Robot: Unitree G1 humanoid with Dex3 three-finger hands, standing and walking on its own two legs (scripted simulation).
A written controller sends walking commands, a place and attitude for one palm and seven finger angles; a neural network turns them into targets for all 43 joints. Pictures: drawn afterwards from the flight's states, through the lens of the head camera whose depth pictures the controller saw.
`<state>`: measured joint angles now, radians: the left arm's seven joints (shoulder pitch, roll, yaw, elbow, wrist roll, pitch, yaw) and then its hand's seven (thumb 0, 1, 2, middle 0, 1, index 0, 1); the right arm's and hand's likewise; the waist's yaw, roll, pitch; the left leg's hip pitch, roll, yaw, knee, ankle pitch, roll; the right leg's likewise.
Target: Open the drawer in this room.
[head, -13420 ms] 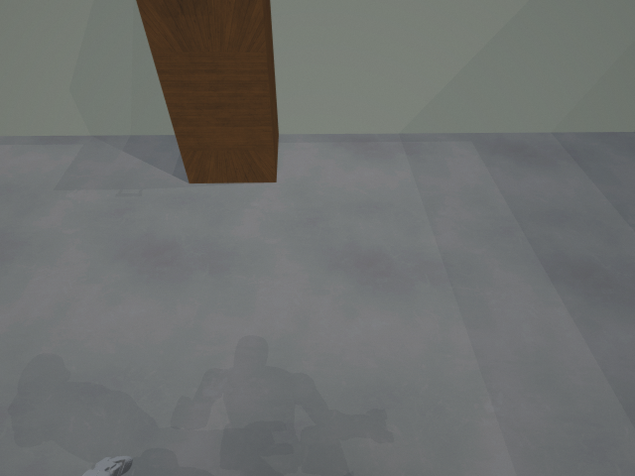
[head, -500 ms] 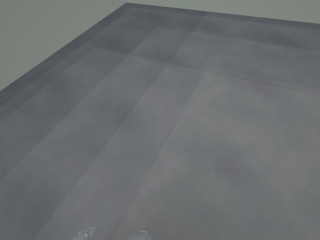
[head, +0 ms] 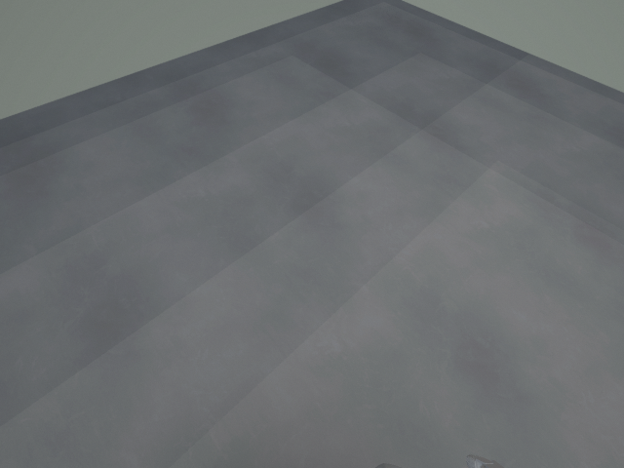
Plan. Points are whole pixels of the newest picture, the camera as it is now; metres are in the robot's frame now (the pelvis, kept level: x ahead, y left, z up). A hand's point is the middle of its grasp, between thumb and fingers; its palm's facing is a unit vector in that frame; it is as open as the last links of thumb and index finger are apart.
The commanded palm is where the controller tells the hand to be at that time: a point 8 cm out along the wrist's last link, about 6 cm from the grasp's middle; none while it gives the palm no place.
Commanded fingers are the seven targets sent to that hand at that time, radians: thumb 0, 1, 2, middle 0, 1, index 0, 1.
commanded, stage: turn or walk to find it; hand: left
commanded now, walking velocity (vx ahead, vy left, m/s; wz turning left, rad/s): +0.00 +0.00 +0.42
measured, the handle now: out of the picture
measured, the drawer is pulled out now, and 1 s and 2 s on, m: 0.00 0.00 0.00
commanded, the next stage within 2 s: none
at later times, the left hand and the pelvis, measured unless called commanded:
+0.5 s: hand out of the picture +0.02 +0.15 -0.14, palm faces +0.21 -0.94 -0.27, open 7.4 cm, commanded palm none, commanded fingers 0.00 0.90 0.90 -0.20 -0.30 -0.20 -0.30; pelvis -0.03 -0.05 +0.01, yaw +12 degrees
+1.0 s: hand out of the picture -0.11 +0.21 -0.16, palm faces +0.45 -0.86 -0.24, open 7.4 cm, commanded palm none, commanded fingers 0.00 0.90 0.90 -0.20 -0.30 -0.20 -0.30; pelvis -0.07 -0.01 +0.01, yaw +24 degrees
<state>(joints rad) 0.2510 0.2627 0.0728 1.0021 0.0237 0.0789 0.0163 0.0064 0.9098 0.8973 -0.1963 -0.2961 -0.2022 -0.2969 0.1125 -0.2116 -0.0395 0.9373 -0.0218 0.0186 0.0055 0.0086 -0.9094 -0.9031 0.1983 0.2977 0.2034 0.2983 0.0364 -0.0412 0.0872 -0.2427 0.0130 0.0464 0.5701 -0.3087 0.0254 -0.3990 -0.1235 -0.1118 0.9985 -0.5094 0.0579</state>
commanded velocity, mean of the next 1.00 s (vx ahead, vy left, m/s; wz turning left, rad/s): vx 0.00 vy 0.00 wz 0.42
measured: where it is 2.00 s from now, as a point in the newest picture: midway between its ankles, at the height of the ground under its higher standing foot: outside the picture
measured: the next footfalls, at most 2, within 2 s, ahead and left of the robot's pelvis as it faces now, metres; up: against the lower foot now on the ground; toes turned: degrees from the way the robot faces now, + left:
right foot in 0.34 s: +0.04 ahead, -0.14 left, +0.00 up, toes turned +2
left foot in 0.78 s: -0.08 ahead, +0.10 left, +0.00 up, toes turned +24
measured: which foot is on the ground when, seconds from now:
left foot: down 0.00-0.34, up 0.36-0.76, down 0.78-1.00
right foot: up 0.00-0.32, down 0.34-0.78, up 0.80-1.00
